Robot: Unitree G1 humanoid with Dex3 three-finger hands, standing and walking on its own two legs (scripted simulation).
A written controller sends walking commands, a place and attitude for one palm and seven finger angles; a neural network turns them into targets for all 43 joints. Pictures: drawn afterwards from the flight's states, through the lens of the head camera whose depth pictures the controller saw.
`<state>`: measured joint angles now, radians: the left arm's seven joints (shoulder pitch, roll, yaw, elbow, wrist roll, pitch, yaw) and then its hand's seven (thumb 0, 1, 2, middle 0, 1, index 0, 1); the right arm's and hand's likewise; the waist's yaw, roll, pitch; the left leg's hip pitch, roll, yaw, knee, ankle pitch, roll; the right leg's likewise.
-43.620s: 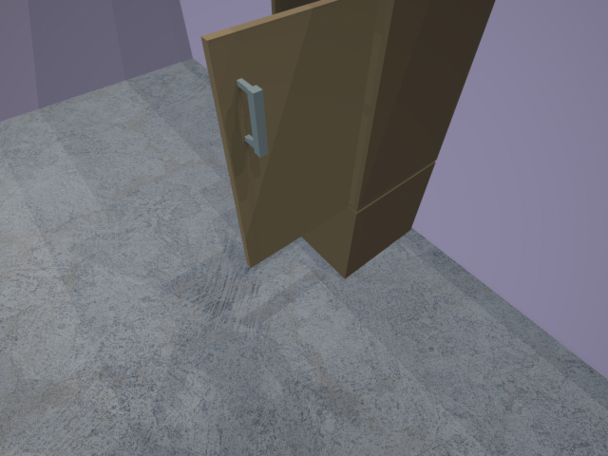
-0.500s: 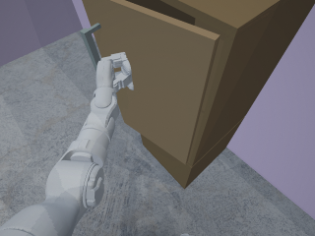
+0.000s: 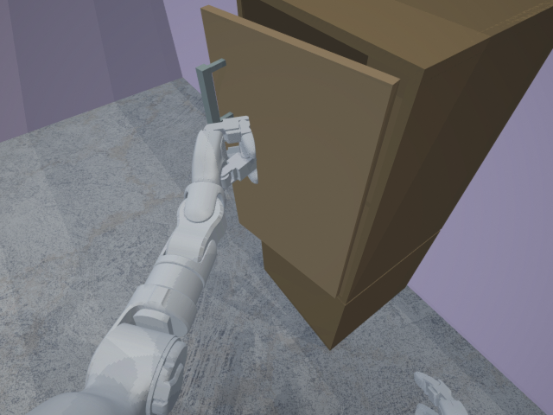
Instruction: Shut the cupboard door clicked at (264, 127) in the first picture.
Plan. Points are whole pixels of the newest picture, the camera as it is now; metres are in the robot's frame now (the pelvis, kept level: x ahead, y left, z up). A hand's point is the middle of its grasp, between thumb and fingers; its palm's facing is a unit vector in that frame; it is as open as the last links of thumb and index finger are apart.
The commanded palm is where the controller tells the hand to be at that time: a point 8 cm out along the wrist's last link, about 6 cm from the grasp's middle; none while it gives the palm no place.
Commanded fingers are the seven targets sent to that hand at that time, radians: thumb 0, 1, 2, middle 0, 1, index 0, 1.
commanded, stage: draw the hand back to the body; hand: left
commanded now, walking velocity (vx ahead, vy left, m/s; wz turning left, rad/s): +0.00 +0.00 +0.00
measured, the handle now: (217, 96) +0.63 +0.11 +0.13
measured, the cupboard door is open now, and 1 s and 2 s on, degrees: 11 11 11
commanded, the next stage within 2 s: step back with the hand held close in 1.70 s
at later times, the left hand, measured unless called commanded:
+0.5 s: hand (185, 198) +0.37 +0.12 +0.14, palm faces -0.03 -1.00 -0.02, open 3.1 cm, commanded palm +0.33 +0.17 +0.15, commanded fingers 0.00 0.90 0.90 -1.30 -1.50 -1.30 -1.50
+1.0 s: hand (67, 259) +0.26 +0.23 +0.16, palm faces +0.26 -0.92 -0.28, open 3.8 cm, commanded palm +0.22 +0.28 +0.18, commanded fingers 0.00 0.90 0.90 -0.61 -0.75 -0.61 -0.75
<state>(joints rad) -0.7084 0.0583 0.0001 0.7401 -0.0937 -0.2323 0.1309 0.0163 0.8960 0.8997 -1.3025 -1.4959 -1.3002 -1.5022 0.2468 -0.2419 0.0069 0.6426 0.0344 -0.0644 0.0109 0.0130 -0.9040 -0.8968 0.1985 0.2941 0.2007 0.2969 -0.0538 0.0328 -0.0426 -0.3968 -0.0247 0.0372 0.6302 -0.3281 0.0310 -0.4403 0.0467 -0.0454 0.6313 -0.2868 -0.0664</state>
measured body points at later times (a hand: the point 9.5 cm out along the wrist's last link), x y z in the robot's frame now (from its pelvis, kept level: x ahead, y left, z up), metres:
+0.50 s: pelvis +0.01 +0.02 +0.01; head +0.00 +0.00 +0.46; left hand +0.36 +0.18 +0.14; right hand +0.14 -0.23 -0.10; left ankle -0.01 +0.10 -0.72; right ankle +0.02 -0.07 -0.72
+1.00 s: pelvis +0.02 +0.03 +0.02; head +0.01 +0.01 +0.47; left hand +0.24 +0.28 +0.18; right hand +0.21 -0.16 -0.08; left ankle -0.01 +0.10 -0.72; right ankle +0.02 -0.07 -0.72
